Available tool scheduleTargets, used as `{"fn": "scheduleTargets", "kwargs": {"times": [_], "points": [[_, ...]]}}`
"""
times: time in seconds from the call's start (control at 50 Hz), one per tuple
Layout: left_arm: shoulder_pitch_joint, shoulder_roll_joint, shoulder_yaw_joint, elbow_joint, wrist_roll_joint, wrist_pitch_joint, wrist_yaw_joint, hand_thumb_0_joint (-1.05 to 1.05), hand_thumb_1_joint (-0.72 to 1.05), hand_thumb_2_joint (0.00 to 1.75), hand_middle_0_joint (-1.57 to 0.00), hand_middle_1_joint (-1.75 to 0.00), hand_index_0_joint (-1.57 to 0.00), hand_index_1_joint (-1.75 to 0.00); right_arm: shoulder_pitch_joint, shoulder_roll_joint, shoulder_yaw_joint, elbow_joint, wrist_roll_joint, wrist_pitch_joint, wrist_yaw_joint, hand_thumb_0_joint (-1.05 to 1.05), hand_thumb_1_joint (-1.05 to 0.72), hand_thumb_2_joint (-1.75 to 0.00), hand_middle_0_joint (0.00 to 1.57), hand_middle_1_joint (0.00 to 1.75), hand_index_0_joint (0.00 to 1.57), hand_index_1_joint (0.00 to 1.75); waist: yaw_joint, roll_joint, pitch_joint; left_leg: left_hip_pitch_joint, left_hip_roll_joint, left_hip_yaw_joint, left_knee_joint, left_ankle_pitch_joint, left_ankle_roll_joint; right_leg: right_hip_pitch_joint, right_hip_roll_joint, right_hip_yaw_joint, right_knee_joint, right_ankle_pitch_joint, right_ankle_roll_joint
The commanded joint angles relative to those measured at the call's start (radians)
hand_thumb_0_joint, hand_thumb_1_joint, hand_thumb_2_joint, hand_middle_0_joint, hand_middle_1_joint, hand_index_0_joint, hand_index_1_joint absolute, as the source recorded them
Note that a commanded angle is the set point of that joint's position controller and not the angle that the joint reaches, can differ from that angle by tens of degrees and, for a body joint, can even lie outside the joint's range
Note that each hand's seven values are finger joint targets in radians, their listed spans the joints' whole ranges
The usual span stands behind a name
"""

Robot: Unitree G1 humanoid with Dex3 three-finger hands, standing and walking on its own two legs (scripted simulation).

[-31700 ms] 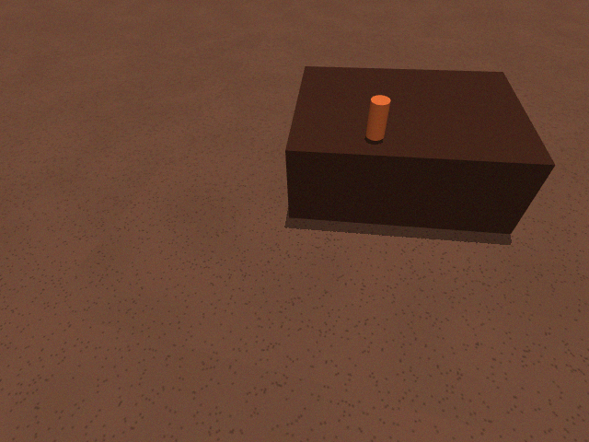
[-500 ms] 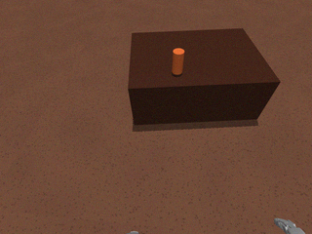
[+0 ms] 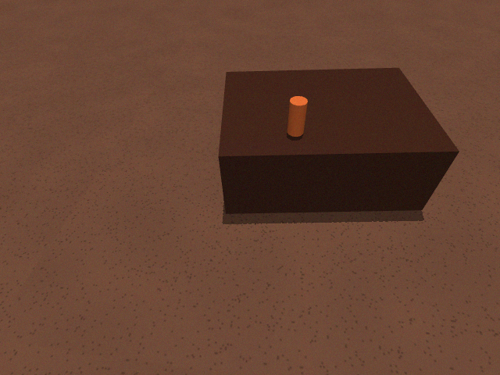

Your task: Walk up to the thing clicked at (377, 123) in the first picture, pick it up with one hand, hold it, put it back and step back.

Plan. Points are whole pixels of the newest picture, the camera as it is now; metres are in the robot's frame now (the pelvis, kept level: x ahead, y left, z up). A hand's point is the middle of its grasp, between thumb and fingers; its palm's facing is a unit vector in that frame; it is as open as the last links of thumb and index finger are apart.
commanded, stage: step back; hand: right
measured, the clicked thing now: (296, 116) +1.18 -0.16 -0.30
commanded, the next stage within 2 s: stand in 0.34 s
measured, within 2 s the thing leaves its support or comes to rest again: neither
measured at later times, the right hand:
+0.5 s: hand out of the picture +0.15 -0.23 -0.14, palm faces -0.04 +0.93 -0.35, open 7.4 cm
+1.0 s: hand out of the picture +0.07 -0.24 -0.14, palm faces -0.01 +0.95 -0.33, open 7.4 cm
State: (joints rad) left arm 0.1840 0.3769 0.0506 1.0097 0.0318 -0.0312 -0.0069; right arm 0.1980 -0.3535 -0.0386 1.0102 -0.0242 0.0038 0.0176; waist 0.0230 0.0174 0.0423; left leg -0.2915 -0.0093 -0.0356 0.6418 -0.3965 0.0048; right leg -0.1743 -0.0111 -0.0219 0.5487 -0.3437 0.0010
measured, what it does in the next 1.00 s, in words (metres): stands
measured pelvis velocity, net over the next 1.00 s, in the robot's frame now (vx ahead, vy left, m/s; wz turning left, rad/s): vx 0.00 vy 0.01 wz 0.01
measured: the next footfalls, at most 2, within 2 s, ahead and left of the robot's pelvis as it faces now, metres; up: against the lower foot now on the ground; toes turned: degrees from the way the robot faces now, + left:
none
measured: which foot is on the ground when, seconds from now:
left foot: down 0.00-1.00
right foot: down 0.00-1.00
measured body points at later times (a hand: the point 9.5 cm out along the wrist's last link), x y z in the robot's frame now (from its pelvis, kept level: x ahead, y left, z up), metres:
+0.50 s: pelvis +0.03 +0.02 +0.01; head +0.06 +0.03 +0.46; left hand +0.10 +0.32 -0.13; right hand +0.15 -0.28 -0.11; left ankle +0.02 +0.11 -0.73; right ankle -0.02 -0.13 -0.73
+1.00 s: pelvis +0.00 +0.01 +0.02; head +0.01 +0.01 +0.47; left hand +0.07 +0.31 -0.12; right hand +0.07 -0.29 -0.12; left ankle +0.02 +0.11 -0.73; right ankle -0.02 -0.13 -0.73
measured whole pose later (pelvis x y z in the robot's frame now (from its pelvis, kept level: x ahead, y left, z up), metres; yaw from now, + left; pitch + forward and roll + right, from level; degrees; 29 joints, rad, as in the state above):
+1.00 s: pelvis +0.00 +0.01 +0.02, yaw +0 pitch -2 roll +0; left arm 0.11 0.34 0.00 1.14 0.01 -0.02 -0.01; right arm 0.10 -0.34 -0.01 1.15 -0.01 -0.01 0.02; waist 0.00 0.00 0.06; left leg -0.14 -0.02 0.01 0.32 -0.13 0.02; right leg -0.07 -0.03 -0.02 0.30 -0.19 0.02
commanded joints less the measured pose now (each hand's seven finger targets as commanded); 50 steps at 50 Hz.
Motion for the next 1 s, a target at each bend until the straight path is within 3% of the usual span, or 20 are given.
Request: {"fn": "scheduleTargets", "kwargs": {"times": [0.0, 0.04, 0.08, 0.1, 0.14, 0.18, 0.22, 0.24, 0.26, 0.28, 0.3, 0.32, 0.34, 0.36, 0.4, 0.54, 0.58, 0.82, 0.88, 0.98], "points": [[-0.125, 0.235, 0.042, -0.085, -0.005, -0.024, 0.020, 0.00, 0.90, 0.90, -0.20, -0.30, -0.20, -0.30, -0.013, -0.187, -0.052, -0.054, 0.001, -0.049, -0.012, 0.00, -0.90, -0.90, 0.20, 0.30, 0.20, 0.30, -0.042, -0.103, -0.012, 0.055, 0.046, -0.039, -0.167, 0.255, 0.022, -0.038, -0.193, 0.147, -0.113, 0.250, -0.108], [-0.115, 0.207, 0.036, -0.083, -0.017, -0.017, 0.018, 0.00, 0.90, 0.90, -0.20, -0.30, -0.20, -0.30, -0.008, -0.219, -0.062, -0.053, -0.002, -0.055, -0.013, 0.00, -0.90, -0.90, 0.20, 0.30, 0.20, 0.30, -0.025, -0.049, -0.063, 0.138, 0.133, -0.163, -0.200, 0.435, 0.085, -0.059, -0.077, 0.031, 0.021, 0.283, -0.037], [-0.085, 0.190, 0.034, -0.068, -0.022, -0.013, 0.018, 0.00, 0.90, 0.90, -0.20, -0.30, -0.20, -0.30, -0.025, -0.264, -0.065, -0.053, 0.004, -0.055, -0.013, 0.00, -0.90, -0.90, 0.20, 0.30, 0.20, 0.30, -0.007, 0.037, -0.063, 0.151, 0.237, -0.298, -0.221, 0.384, 0.183, -0.105, -0.006, -0.008, 0.103, -0.017, -0.027], [-0.097, 0.182, 0.030, -0.064, -0.018, -0.011, 0.020, 0.00, 0.90, 0.90, -0.20, -0.30, -0.20, -0.30, -0.022, -0.273, -0.073, -0.046, 0.003, -0.052, -0.015, 0.00, -0.90, -0.90, 0.20, 0.30, 0.20, 0.30, -0.015, 0.063, -0.051, 0.159, 0.268, -0.322, -0.245, 0.385, 0.203, -0.119, 0.001, -0.015, 0.099, -0.078, -0.035], [-0.072, 0.173, 0.026, -0.047, -0.019, -0.018, 0.022, 0.00, 0.90, 0.90, -0.20, -0.30, -0.20, -0.30, -0.071, -0.252, -0.062, -0.058, 0.003, -0.046, -0.019, 0.00, -0.90, -0.90, 0.20, 0.30, 0.20, 0.30, 0.008, 0.094, -0.066, 0.138, 0.242, -0.262, -0.214, 0.525, 0.170, -0.055, -0.027, 0.017, -0.014, -0.002, -0.040], [-0.016, 0.201, 0.032, -0.021, -0.019, -0.030, 0.025, 0.00, 0.90, 0.90, -0.20, -0.30, -0.20, -0.30, -0.125, -0.214, -0.051, -0.074, 0.011, -0.044, -0.022, 0.00, -0.90, -0.90, 0.20, 0.30, 0.20, 0.30, 0.036, 0.056, -0.094, 0.029, 0.140, -0.124, -0.099, 0.588, 0.091, 0.110, -0.080, 0.071, -0.087, 0.267, -0.051], [0.024, 0.275, 0.052, -0.004, -0.016, -0.033, 0.029, 0.00, 0.90, 0.90, -0.20, -0.30, -0.20, -0.30, -0.137, -0.179, -0.044, -0.088, 0.012, -0.038, -0.024, 0.00, -0.90, -0.90, 0.20, 0.30, 0.20, 0.30, 0.040, -0.023, -0.096, -0.099, 0.032, -0.013, 0.034, 0.408, 0.026, 0.217, -0.212, 0.227, -0.105, 0.414, -0.128], [-0.008, 0.284, 0.055, -0.013, -0.016, -0.029, 0.031, 0.00, 0.90, 0.90, -0.20, -0.30, -0.20, -0.30, -0.136, -0.169, -0.042, -0.082, 0.007, -0.036, -0.026, 0.00, -0.90, -0.90, 0.20, 0.30, 0.20, 0.30, 0.030, -0.039, -0.072, -0.122, 0.026, 0.011, 0.030, 0.272, 0.014, 0.212, -0.263, 0.237, -0.095, 0.453, -0.171], [-0.039, 0.278, 0.049, -0.025, -0.015, -0.027, 0.031, 0.00, 0.90, 0.90, -0.20, -0.30, -0.20, -0.30, -0.133, -0.168, -0.043, -0.075, 0.003, -0.036, -0.026, 0.00, -0.90, -0.90, 0.20, 0.30, 0.20, 0.30, 0.016, -0.055, -0.058, -0.100, 0.032, 0.010, 0.001, 0.186, 0.014, 0.177, -0.276, 0.222, -0.079, 0.503, -0.185], [-0.074, 0.270, 0.047, -0.036, -0.014, -0.023, 0.033, 0.00, 0.90, 0.90, -0.20, -0.30, -0.20, -0.30, -0.121, -0.168, -0.044, -0.066, 0.001, -0.037, -0.024, 0.00, -0.90, -0.90, 0.20, 0.30, 0.20, 0.30, -0.002, -0.081, -0.054, -0.068, 0.038, 0.016, -0.057, 0.158, 0.022, 0.149, -0.260, 0.180, -0.069, 0.511, -0.171], [-0.102, 0.266, 0.042, -0.047, -0.011, -0.020, 0.032, 0.00, 0.90, 0.90, -0.20, -0.30, -0.20, -0.30, -0.097, -0.178, -0.048, -0.052, 0.001, -0.039, -0.021, 0.00, -0.90, -0.90, 0.20, 0.30, 0.20, 0.30, -0.017, -0.082, -0.063, 0.005, 0.045, 0.003, -0.098, 0.252, 0.030, 0.094, -0.235, 0.147, -0.055, 0.467, -0.144], [-0.111, 0.210, 0.017, -0.030, -0.023, -0.017, 0.028, 0.00, 0.90, 0.90, -0.20, -0.30, -0.20, -0.30, -0.102, -0.191, -0.037, -0.044, 0.017, -0.046, -0.020, 0.00, -0.90, -0.90, 0.20, 0.30, 0.20, 0.30, -0.028, -0.052, -0.061, 0.167, 0.099, -0.090, -0.179, 0.506, 0.045, -0.034, -0.159, 0.120, -0.063, 0.466, -0.073], [-0.102, 0.167, 0.004, -0.027, -0.033, -0.011, 0.027, 0.00, 0.90, 0.90, -0.20, -0.30, -0.20, -0.30, -0.109, -0.199, -0.037, -0.040, 0.017, -0.052, -0.018, 0.00, -0.90, -0.90, 0.20, 0.30, 0.20, 0.30, -0.028, -0.050, -0.076, 0.263, 0.149, -0.126, -0.176, 0.695, 0.065, -0.065, -0.100, 0.071, -0.058, 0.450, -0.029], [-0.079, 0.161, 0.002, -0.027, -0.036, -0.006, 0.029, 0.00, 0.90, 0.90, -0.20, -0.30, -0.20, -0.30, -0.097, -0.225, -0.044, -0.034, 0.014, -0.055, -0.023, 0.00, -0.90, -0.90, 0.20, 0.30, 0.20, 0.30, -0.025, -0.057, -0.115, 0.334, 0.183, -0.140, -0.140, 0.818, 0.089, -0.074, -0.086, 0.055, -0.040, 0.451, -0.014], [-0.100, 0.181, 0.001, -0.021, -0.036, -0.006, 0.033, 0.00, 0.90, 0.90, -0.20, -0.30, -0.20, -0.30, -0.098, -0.248, -0.044, -0.016, 0.014, -0.055, -0.032, 0.00, -0.90, -0.90, 0.20, 0.30, 0.20, 0.30, -0.027, -0.023, -0.126, 0.247, 0.192, -0.141, -0.161, 0.871, 0.095, 0.055, -0.092, 0.060, -0.079, 0.452, -0.004], [-0.114, 0.171, -0.004, 0.022, -0.026, 0.000, 0.024, 0.00, 0.90, 0.90, -0.20, -0.30, -0.20, -0.30, -0.192, -0.200, -0.022, -0.011, 0.023, -0.041, -0.033, 0.00, -0.90, -0.90, 0.20, 0.30, 0.20, 0.30, -0.015, 0.029, -0.124, 0.211, 0.148, -0.079, -0.278, 0.609, 0.041, 0.157, -0.103, 0.069, -0.193, 0.403, -0.010], [-0.108, 0.170, -0.007, 0.037, -0.025, -0.002, 0.023, 0.00, 0.90, 0.90, -0.20, -0.30, -0.20, -0.30, -0.192, -0.199, -0.020, -0.001, 0.025, -0.041, -0.032, 0.00, -0.90, -0.90, 0.20, 0.30, 0.20, 0.30, -0.018, 0.019, -0.137, 0.230, 0.139, -0.067, -0.288, 0.611, 0.033, 0.173, -0.114, 0.071, -0.209, 0.435, -0.007], [-0.128, 0.177, -0.010, 0.069, -0.018, -0.004, 0.012, 0.00, 0.90, 0.90, -0.20, -0.30, -0.20, -0.30, -0.189, -0.205, -0.016, 0.056, 0.016, -0.037, -0.017, 0.00, -0.90, -0.90, 0.20, 0.30, 0.20, 0.30, -0.024, -0.010, -0.016, 0.129, 0.122, -0.087, -0.415, 0.174, 0.015, 0.074, -0.118, 0.089, -0.312, 0.110, -0.010], [-0.116, 0.171, -0.014, 0.069, -0.016, -0.012, 0.012, 0.00, 0.90, 0.90, -0.20, -0.30, -0.20, -0.30, -0.190, -0.195, -0.014, 0.058, 0.017, -0.042, -0.013, 0.00, -0.90, -0.90, 0.20, 0.30, 0.20, 0.30, -0.021, -0.032, -0.051, 0.169, 0.125, -0.079, -0.388, 0.260, 0.017, 0.074, -0.129, 0.095, -0.319, 0.160, -0.012], [-0.123, 0.179, -0.012, 0.068, -0.021, -0.014, 0.013, 0.00, 0.90, 0.90, -0.20, -0.30, -0.20, -0.30, -0.168, -0.192, -0.010, 0.071, 0.015, -0.042, -0.013, 0.00, -0.90, -0.90, 0.20, 0.30, 0.20, 0.30, -0.027, -0.033, -0.054, 0.161, 0.125, -0.081, -0.389, 0.261, 0.018, 0.074, -0.128, 0.094, -0.318, 0.154, -0.013]]}}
